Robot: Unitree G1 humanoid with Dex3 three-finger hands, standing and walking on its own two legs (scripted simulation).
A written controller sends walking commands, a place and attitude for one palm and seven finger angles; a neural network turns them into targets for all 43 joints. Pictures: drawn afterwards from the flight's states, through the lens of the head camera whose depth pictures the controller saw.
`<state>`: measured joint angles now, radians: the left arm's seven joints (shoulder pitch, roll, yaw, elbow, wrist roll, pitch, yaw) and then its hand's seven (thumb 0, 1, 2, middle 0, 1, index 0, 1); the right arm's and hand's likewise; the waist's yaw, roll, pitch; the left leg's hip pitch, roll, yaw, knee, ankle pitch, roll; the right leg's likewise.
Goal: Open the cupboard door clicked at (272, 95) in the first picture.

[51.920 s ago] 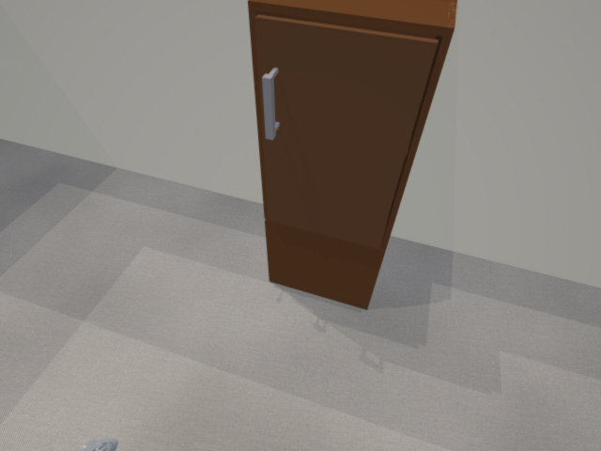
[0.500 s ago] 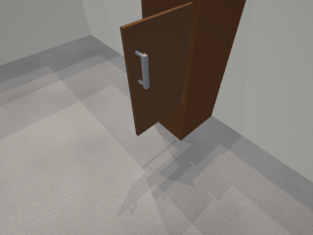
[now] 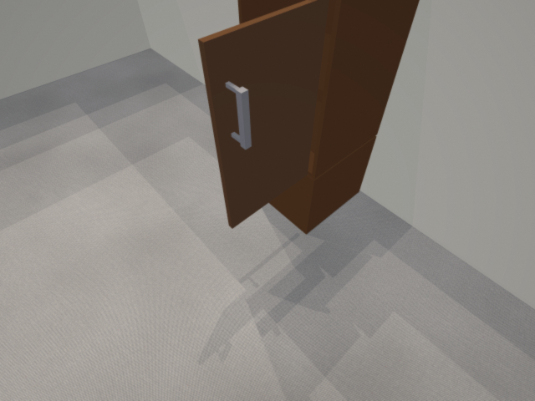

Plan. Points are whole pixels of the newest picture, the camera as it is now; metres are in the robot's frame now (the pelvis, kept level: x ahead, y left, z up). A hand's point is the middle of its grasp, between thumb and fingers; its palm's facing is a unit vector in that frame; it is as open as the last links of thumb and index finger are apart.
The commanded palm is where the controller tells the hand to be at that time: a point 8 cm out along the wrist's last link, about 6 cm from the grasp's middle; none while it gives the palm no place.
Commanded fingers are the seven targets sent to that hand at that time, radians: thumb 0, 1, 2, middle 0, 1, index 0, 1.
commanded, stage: look to check the result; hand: left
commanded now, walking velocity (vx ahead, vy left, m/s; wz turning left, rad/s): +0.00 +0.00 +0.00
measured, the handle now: (238, 116) +0.68 +0.10 +0.04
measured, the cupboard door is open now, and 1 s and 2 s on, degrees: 91 91 91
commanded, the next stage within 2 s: stand and wait in 0.30 s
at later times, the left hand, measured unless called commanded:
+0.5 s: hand out of the picture +0.08 +0.22 -0.16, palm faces -0.01 -0.95 -0.31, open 7.4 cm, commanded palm none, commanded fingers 0.00 0.90 0.90 -0.20 -0.30 -0.20 -0.30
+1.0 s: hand out of the picture +0.08 +0.22 -0.16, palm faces -0.02 -0.95 -0.30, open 7.4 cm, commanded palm none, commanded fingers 0.00 0.90 0.90 -0.20 -0.30 -0.20 -0.30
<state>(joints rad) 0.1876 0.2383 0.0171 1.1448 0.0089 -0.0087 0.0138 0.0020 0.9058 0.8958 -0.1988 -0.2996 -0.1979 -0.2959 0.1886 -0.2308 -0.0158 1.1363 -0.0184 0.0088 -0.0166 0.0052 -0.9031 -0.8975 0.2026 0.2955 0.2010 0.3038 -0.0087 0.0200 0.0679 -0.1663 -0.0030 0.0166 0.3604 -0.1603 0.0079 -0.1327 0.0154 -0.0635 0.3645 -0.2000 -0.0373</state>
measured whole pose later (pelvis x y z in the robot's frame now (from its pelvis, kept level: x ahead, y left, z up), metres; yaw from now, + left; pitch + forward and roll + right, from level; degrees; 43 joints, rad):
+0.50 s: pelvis +0.02 -0.01 +0.00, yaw +0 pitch -2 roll +0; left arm 0.13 0.27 0.01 1.13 0.01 -0.02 0.01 0.00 0.90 0.90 -0.20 -0.30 -0.20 -0.30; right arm 0.13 -0.28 -0.01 1.13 -0.02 0.01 -0.01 0.01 -0.90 -0.90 0.20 0.30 0.20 0.30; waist -0.01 0.02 0.06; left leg -0.12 0.00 0.02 0.31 -0.16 0.00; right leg -0.09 0.02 -0.06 0.31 -0.20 -0.04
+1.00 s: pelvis +0.03 -0.01 +0.00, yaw -1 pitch -2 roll +0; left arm 0.15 0.27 0.01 1.14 0.01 -0.02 0.01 0.00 0.90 0.90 -0.20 -0.30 -0.20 -0.30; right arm 0.15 -0.27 -0.01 1.14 -0.02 0.01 -0.01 0.01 -0.90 -0.90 0.20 0.30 0.20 0.30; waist -0.01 0.02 0.06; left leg -0.10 0.01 0.02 0.30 -0.17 -0.01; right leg -0.07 0.03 -0.05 0.30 -0.20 -0.05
